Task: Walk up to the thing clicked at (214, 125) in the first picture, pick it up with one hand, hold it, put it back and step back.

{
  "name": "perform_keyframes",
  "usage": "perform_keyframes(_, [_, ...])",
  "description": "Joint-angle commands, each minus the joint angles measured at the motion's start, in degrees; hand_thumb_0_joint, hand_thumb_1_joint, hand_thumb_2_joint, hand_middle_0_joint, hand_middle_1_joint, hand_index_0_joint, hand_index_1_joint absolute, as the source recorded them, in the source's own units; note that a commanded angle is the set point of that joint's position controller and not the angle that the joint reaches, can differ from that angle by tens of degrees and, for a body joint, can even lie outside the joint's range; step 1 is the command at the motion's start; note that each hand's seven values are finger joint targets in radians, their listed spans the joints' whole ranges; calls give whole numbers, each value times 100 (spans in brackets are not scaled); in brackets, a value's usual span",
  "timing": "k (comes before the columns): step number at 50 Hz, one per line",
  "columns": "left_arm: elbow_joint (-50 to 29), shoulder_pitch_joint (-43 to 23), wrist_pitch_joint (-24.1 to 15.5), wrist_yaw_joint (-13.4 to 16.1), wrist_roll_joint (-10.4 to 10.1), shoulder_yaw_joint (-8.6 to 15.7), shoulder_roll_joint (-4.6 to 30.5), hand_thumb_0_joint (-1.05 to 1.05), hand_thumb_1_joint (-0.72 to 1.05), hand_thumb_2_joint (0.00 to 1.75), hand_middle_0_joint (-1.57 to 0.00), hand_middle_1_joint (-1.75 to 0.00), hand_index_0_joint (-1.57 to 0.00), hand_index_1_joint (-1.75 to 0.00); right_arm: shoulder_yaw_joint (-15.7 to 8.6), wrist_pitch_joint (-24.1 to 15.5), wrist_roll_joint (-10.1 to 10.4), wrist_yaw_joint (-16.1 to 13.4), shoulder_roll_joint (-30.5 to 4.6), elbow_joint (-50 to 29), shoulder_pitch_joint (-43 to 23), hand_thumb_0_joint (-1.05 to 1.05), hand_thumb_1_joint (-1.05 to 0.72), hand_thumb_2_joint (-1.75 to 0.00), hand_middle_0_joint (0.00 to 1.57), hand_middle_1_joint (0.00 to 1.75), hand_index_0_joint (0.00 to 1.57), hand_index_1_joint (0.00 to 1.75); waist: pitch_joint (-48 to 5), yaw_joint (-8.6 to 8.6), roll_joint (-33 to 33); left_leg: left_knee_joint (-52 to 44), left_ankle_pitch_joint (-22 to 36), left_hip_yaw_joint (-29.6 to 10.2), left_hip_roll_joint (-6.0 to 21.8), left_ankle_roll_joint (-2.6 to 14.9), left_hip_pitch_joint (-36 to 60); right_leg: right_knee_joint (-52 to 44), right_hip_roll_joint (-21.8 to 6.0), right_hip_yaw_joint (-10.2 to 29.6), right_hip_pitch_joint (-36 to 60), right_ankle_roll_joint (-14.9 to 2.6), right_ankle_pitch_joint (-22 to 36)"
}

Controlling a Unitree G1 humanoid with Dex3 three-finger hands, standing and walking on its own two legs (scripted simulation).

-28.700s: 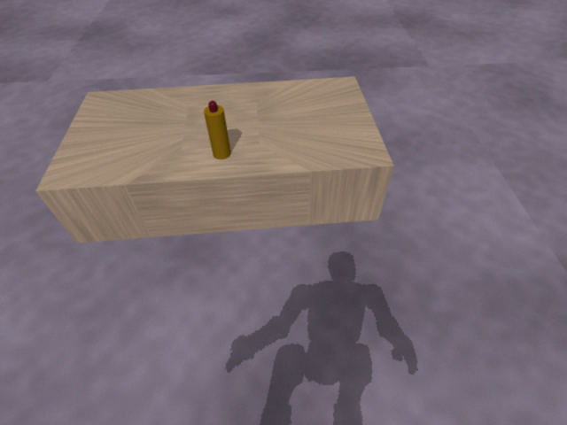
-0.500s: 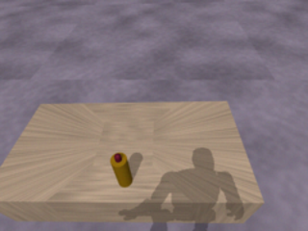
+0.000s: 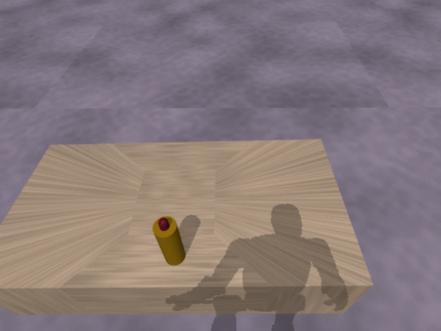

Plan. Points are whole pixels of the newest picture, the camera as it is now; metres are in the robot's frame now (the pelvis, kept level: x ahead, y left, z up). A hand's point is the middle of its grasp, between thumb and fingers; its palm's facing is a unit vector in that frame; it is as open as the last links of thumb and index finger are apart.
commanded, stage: home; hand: left
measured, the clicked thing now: (169, 239) +0.47 +0.20 -0.33
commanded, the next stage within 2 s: stand in 0.28 s
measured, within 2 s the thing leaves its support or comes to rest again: neither
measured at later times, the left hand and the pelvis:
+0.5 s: hand out of the picture +0.09 +0.24 -0.15, palm faces -0.04 -0.93 -0.36, open 17.1 cm; pelvis +0.01 -0.01 +0.00, yaw +0 degrees
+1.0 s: hand out of the picture +0.08 +0.24 -0.15, palm faces -0.05 -0.94 -0.35, open 7.7 cm; pelvis +0.01 -0.01 +0.00, yaw -1 degrees
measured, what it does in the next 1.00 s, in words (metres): stands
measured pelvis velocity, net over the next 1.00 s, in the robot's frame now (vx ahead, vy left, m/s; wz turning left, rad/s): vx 0.01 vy -0.01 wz -0.01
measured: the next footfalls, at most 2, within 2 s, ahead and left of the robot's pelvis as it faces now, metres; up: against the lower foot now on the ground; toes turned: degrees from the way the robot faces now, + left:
none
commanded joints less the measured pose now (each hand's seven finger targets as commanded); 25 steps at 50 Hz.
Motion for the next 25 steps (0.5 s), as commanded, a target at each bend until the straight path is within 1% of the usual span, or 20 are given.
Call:
perform_keyframes(1, [-298, -179, -81, 85, -20, 241, 1245, 0, -61, 1, -4, -4, -4, -4, -210, -156, 5, -89, -1148, -332, -284, 0, -90, -90, 20, 30, 20, 30, -218, 50, -115, -391, 1, -656, 635, 12, 435, -493, -495, 420, -480, -286, 227])
perform_keyframes(2, [-296, -205, -85, 86, -20, 241, 1215, 0, -61, 1, -4, -4, -4, -4, -198, -163, 14, -88, -1138, -332, -249, 0, -90, -90, 20, 30, 20, 30, -215, 34, -88, -411, 20, -661, 637, 17, 397, -484, -494, 410, -419, -275, 259])
perform_keyframes(3, [-286, -218, -90, 83, -36, 251, 1250, 0, -61, 1, -4, -4, -4, -4, -194, -176, 10, -84, -1116, -313, -259, 0, -90, -90, 20, 30, 20, 30, -211, 44, -177, -409, 168, -646, 650, 18, 438, -481, -516, 441, -392, -282, 343])
perform_keyframes(5, [-307, -245, -95, 78, -42, 264, 1253, 0, -61, 1, -4, -4, -4, -4, -193, -185, 4, -97, -1135, -312, -247, 0, -90, -90, 20, 30, 20, 30, -379, 55, -123, -330, 486, -609, 666, 38, 535, -459, -534, 440, -256, -273, 693])
perform_keyframes(6, [-312, -269, -95, 78, -48, 268, 1274, 0, -61, 0, -4, -4, -4, -4, -193, -198, 9, -102, -1134, -313, -298, 0, -90, -90, 20, 30, 20, 30, -374, 53, -143, -328, 714, -600, 690, 26, 594, -431, -541, 451, -255, -276, 815])
perform_keyframes(7, [-293, -274, -85, 77, -40, 256, 1209, 0, -61, 1, -4, -4, -4, -4, -192, -197, 12, -104, -1146, -312, -313, 0, -90, -90, 20, 30, 20, 30, -315, 37, -121, -336, 682, -593, 679, 6, 532, -457, -519, 414, -281, -257, 780])
perform_keyframes(8, [-278, -243, -85, 74, -42, 252, 1187, 0, -61, 1, -4, -4, -4, -4, -190, -194, 15, -106, -1174, -286, -303, 0, -90, -90, 20, 30, 20, 30, -294, 63, -113, -340, 583, -594, 689, 19, 560, -472, -523, 424, -263, -257, 723])
perform_keyframes(9, [-293, -293, -82, 75, -45, 273, 1248, 0, -61, 1, -4, -4, -4, -4, -194, -195, 16, -106, -1169, -272, -272, 0, -90, -90, 20, 30, 20, 30, -339, 50, -121, -358, 576, -588, 702, 24, 600, -466, -527, 433, -257, -264, 697])
perform_keyframes(11, [-283, -294, -86, 67, -38, 270, 1240, 0, -61, 2, -4, -4, -4, -4, -185, -187, 22, -100, -1161, -290, -354, 0, -90, -90, 20, 30, 20, 30, -212, 42, -165, -393, 430, -597, 670, -6, 547, -540, -514, 402, -330, -235, 656])
perform_keyframes(12, [-303, -354, -83, 71, -41, 296, 1279, 0, -61, 2, -4, -4, -4, -4, -190, -190, 15, -104, -1146, -301, -346, 0, -90, -90, 20, 30, 20, 30, -282, 33, -163, -387, 419, -580, 668, -5, 564, -516, -522, 430, -292, -250, 661])
perform_keyframes(14, [-288, -350, -82, 64, -45, 284, 1223, 0, -61, 0, -4, -4, -4, -4, -190, -187, 15, -102, -1186, -275, -368, 0, -90, -90, 20, 30, 20, 30, -267, 44, -146, -371, 471, -594, 708, 5, 608, -536, -539, 430, -311, -258, 639])
perform_keyframes(15, [-325, -405, -90, 67, -48, 301, 1269, 0, -61, 2, -4, -4, -4, -4, -194, -194, 7, -101, -1162, -282, -360, 0, -90, -90, 20, 30, 20, 30, -353, 42, -166, -353, 641, -578, 705, 6, 612, -520, -549, 454, -229, -263, 813])
perform_keyframes(18, [-300, -392, -82, 59, -41, 293, 1247, 0, -61, 3, -4, -4, -4, -4, -188, -185, 11, -94, -1136, -280, -446, 0, -90, -90, 20, 30, 20, 30, -226, 36, -204, -393, 474, -568, 687, -29, 582, -571, -523, 432, -332, -255, 654])
perform_keyframes(19, [-322, -407, -81, 59, -45, 303, 1249, 0, -61, 2, -4, -4, -4, -4, -202, -192, 11, -100, -1195, -278, -411, 0, -90, -90, 20, 30, 20, 30, -318, 34, -119, -365, 471, -554, 704, -12, 621, -570, -543, 460, -251, -262, 688])
perform_keyframes(20, [-324, -413, -86, 59, -44, 295, 1250, 0, -53, 10, -12, -12, -12, -12, -195, -190, 7, -91, -1163, -280, -476, 0, -90, -90, 20, 30, 20, 30, -299, 53, -151, -361, 620, -564, 710, -16, 607, -563, -531, 432, -264, -254, 789])
perform_keyframes(21, [-348, -439, -94, 59, -51, 314, 1274, 0, -45, 18, -20, -20, -20, -20, -196, -196, 12, -96, -1175, -281, -405, 0, -90, -90, 20, 30, 20, 30, -407, 27, -111, -354, 669, -541, 712, -5, 636, -556, -553, 469, -176, -257, 867])
perform_keyframes(22, [-355, -430, -103, 55, -51, 315, 1273, 0, -37, 26, -20, -28, -20, -28, -194, -204, 20, -94, -1197, -280, -419, 0, -90, -90, 20, 30, 20, 30, -430, 39, -97, -324, 772, -539, 712, -7, 645, -555, -552, 455, -123, -247, 1015])
perform_keyframes(25, [-331, -441, -103, 60, -54, 321, 1269, 0, -13, 50, -20, -30, -20, -30, -181, -190, 11, -95, -1149, -289, -462, 0, -90, -90, 20, 30, 20, 30, -401, 42, -215, -310, 751, -537, 730, 9, 650, -545, -569, 451, -128, -252, 1015])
